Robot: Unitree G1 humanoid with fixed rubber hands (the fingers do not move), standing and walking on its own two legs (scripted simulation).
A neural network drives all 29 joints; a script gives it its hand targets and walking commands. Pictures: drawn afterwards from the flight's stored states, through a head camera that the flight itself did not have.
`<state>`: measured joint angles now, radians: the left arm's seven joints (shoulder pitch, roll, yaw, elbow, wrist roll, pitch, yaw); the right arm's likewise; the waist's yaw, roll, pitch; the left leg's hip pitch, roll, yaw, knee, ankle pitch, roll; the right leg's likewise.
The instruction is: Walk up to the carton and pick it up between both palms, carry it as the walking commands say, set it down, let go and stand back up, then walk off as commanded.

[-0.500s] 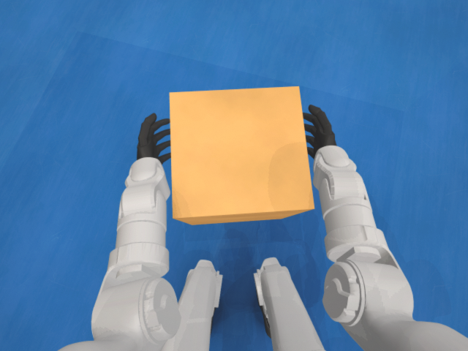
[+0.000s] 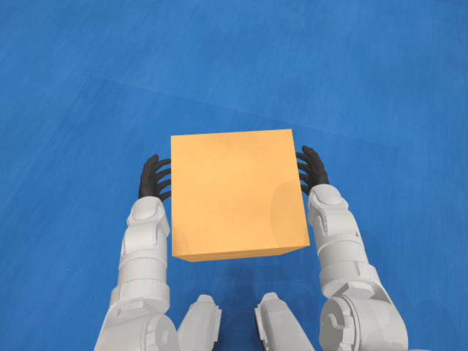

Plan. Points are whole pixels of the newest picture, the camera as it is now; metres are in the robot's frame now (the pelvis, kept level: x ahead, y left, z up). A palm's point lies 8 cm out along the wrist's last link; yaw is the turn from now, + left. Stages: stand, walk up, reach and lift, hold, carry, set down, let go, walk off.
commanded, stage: reach and lift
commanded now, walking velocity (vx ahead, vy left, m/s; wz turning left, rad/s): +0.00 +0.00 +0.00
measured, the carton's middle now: (234, 205) +0.38 +0.01 -0.12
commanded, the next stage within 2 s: none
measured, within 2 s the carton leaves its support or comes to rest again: neither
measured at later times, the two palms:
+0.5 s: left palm (136, 196) +0.35 +0.15 +0.03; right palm (331, 186) +0.36 -0.15 +0.02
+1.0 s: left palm (113, 192) +0.33 +0.16 +0.10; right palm (347, 184) +0.34 -0.14 +0.09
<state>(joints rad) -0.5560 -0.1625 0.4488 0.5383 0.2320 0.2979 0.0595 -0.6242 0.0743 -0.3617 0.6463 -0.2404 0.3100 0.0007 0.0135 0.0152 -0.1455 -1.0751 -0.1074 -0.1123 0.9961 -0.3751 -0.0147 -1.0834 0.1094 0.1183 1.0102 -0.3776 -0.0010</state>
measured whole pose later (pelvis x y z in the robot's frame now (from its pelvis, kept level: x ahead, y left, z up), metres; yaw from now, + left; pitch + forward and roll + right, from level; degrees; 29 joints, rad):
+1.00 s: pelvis +0.03 +0.01 +0.08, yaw +0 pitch +1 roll +0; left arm -0.33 -0.17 0.31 0.41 0.26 0.55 0.04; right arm -0.34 0.13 -0.28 0.44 -0.26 0.56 0.00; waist 0.01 0.01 -0.05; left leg -0.25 -0.08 -0.14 0.47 -0.22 0.01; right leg -0.26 0.07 0.13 0.48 -0.23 -0.01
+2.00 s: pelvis +0.04 +0.01 +0.08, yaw +0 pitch -6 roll +0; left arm -0.27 -0.15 0.22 0.26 0.26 0.74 0.02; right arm -0.26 0.15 -0.23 0.24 -0.27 0.76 0.01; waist -0.01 0.00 -0.02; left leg -0.07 -0.06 -0.12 0.38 -0.21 0.02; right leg -0.06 0.06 0.13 0.37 -0.20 -0.01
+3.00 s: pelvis +0.01 +0.00 +0.07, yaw +1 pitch +1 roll +0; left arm -0.25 -0.13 0.17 0.05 0.18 0.85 0.05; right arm -0.25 0.14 -0.17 0.05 -0.20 0.86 -0.03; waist 0.01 -0.01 -0.09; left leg -0.34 -0.07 -0.11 0.60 -0.27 0.01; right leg -0.34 0.06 0.09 0.60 -0.27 -0.01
